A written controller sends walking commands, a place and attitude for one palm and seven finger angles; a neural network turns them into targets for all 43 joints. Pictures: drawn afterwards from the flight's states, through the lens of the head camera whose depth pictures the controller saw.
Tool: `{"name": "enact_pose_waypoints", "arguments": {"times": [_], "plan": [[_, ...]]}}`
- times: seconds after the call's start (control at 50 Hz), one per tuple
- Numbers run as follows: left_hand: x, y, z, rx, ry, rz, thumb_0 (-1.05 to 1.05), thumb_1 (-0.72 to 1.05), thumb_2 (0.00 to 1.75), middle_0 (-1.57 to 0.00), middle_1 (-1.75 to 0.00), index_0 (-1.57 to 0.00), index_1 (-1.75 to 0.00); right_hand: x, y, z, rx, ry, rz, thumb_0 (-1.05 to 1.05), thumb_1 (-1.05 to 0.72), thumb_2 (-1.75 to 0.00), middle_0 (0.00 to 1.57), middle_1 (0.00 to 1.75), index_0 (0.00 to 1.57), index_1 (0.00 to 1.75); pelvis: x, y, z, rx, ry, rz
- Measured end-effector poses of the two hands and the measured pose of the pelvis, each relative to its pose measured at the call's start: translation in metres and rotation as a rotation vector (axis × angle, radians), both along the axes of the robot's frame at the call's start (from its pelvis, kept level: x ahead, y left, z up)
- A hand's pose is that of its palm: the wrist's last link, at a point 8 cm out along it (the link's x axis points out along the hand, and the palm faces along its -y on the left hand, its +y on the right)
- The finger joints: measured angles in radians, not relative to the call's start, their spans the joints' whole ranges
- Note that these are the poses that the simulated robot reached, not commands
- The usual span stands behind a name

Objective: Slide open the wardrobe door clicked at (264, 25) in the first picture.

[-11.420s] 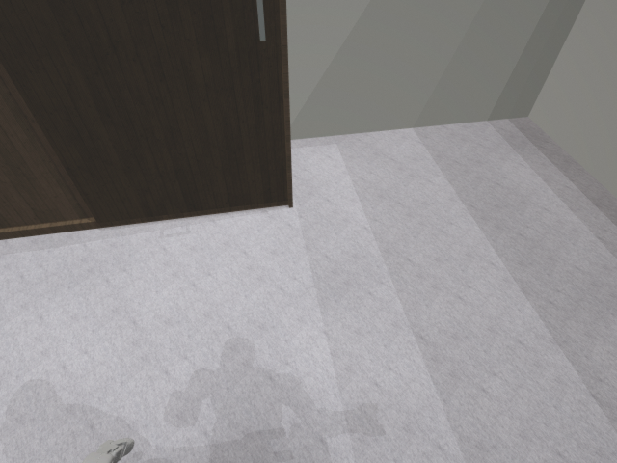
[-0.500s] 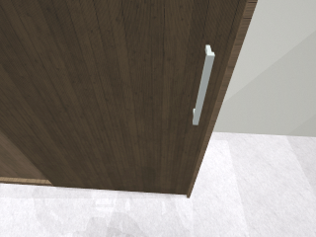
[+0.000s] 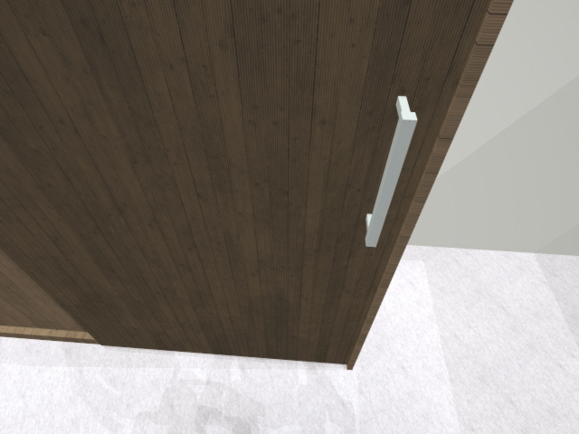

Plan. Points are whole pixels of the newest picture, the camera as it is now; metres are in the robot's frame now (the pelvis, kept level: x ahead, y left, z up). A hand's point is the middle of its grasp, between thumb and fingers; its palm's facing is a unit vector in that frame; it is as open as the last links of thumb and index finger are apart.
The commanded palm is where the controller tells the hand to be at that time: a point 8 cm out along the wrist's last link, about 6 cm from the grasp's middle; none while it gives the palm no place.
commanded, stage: look again from close up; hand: right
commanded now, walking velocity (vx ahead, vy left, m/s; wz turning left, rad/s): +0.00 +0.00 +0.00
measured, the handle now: (384, 181) +0.43 -0.11 +0.13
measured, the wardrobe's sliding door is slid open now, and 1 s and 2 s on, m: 0.00 0.00 0.00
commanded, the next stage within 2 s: raise the hand with hooked fingers in 0.22 s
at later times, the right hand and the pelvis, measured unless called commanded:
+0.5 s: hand (450, 398) +0.19 -0.19 -0.03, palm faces +0.27 +0.95 -0.13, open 7.6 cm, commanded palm +0.11 -0.24 -0.05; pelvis +0.00 +0.01 -0.01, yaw -4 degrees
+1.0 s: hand (466, 403) +0.17 -0.19 +0.02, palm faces -0.01 +0.99 -0.12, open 10.2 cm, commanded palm +0.14 -0.26 +0.03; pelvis -0.03 +0.05 -0.06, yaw -6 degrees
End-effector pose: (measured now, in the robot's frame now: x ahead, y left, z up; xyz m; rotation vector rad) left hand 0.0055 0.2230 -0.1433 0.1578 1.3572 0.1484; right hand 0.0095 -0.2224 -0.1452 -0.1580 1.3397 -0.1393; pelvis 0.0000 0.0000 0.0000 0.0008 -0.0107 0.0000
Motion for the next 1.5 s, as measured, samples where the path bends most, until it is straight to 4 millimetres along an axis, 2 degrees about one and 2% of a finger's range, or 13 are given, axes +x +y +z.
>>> {"name": "enact_pose_waypoints", "arguments": {"times": [0.36,0.48,0.56,0.6,0.64,0.72,0.78,0.86,0.94,1.06,1.2,1.4,1.5], "plan": [[0.018,0.011,0.003,0.019,-0.027,-0.012,0.01,0.90,0.90,-0.20,-0.30,-0.20,-0.30,0.018,-0.001,0.005,0.000,-0.046,-0.063,0.00,-0.91,-0.89,0.20,0.30,0.20,0.30,0.009,0.003,-0.001,0.003,0.005,-0.014],[0.078,0.023,0.020,0.041,-0.413,-0.085,0.01,0.90,0.90,-0.21,-0.30,-0.20,-0.30,0.134,-0.017,0.115,-0.080,-0.827,-0.107,0.01,-0.87,-0.87,0.21,0.33,0.21,0.32,0.004,0.008,-0.008,-0.015,0.016,-0.056],[0.128,0.033,0.037,0.049,-0.638,-0.128,0.01,0.90,0.90,-0.21,-0.30,-0.20,-0.30,0.177,-0.014,0.170,-0.029,-1.237,-0.006,0.01,-0.81,-0.85,0.21,0.37,0.21,0.36,-0.006,0.016,-0.021,-0.006,0.075,-0.055],[0.150,0.040,0.048,0.058,-0.732,-0.154,0.01,0.90,0.90,-0.21,-0.30,-0.20,-0.30,0.177,-0.008,0.172,0.034,-1.356,0.061,0.00,-0.77,-0.83,0.21,0.39,0.21,0.39,-0.012,0.022,-0.030,-0.009,0.109,-0.046],[0.168,0.046,0.058,0.070,-0.810,-0.188,0.01,0.90,0.90,-0.21,-0.30,-0.20,-0.30,0.165,-0.002,0.158,0.097,-1.372,0.128,0.00,-0.73,-0.82,0.21,0.42,0.21,0.42,-0.017,0.028,-0.040,-0.010,0.129,-0.042],[0.194,0.056,0.071,0.109,-0.903,-0.253,0.01,0.90,0.90,-0.21,-0.30,-0.20,-0.30,0.121,-0.005,0.113,0.162,-1.207,0.115,0.00,-0.63,-0.78,0.22,0.47,0.22,0.47,-0.022,0.038,-0.056,-0.007,0.157,-0.050],[0.205,0.056,0.071,0.125,-0.923,-0.293,0.01,0.90,0.90,-0.20,-0.30,-0.20,-0.30,0.092,-0.017,0.103,0.101,-1.164,0.007,0.01,-0.56,-0.75,0.23,0.52,0.23,0.52,-0.025,0.043,-0.063,0.011,0.159,-0.071],[0.203,0.046,0.056,0.103,-0.885,-0.341,0.01,0.90,0.90,-0.20,-0.30,-0.20,-0.30,0.085,-0.029,0.138,-0.038,-1.323,-0.015,0.01,-0.47,-0.71,0.24,0.58,0.24,0.58,-0.027,0.048,-0.065,0.037,0.147,-0.098],[0.185,0.031,0.034,0.039,-0.821,-0.331,0.01,0.90,0.90,-0.20,-0.30,-0.20,-0.30,0.114,-0.025,0.172,-0.026,-1.448,0.132,0.01,-0.37,-0.67,0.24,0.64,0.24,0.63,-0.032,0.050,-0.064,0.053,0.133,-0.112],[0.142,0.027,0.019,-0.011,-0.726,-0.204,0.01,0.90,0.90,-0.21,-0.30,-0.20,-0.30,0.164,-0.030,0.170,0.134,-1.226,0.221,0.00,-0.23,-0.61,0.25,0.73,0.25,0.73,-0.031,0.046,-0.051,0.035,0.139,-0.081],[0.112,0.042,0.026,0.055,-0.658,-0.165,0.02,0.90,0.90,-0.21,-0.30,-0.20,-0.30,0.165,-0.061,0.197,0.044,-1.320,0.086,0.00,-0.08,-0.54,0.27,0.83,0.26,0.83,-0.019,0.033,-0.040,0.027,0.139,-0.054],[0.147,0.029,0.054,0.108,-0.775,-0.209,0.02,0.90,0.90,-0.21,-0.30,-0.20,-0.30,0.169,-0.072,0.210,0.078,-1.312,0.152,0.00,0.16,-0.44,0.28,0.98,0.28,0.98,-0.016,0.010,-0.033,0.039,0.089,-0.067],[0.171,0.001,0.073,0.068,-0.870,-0.244,0.02,0.90,0.90,-0.20,-0.30,-0.20,-0.30,0.171,-0.089,0.244,0.018,-1.415,0.147,-0.01,0.28,-0.39,0.29,1.06,0.29,1.06,-0.015,0.003,-0.027,0.039,0.056,-0.069]]}}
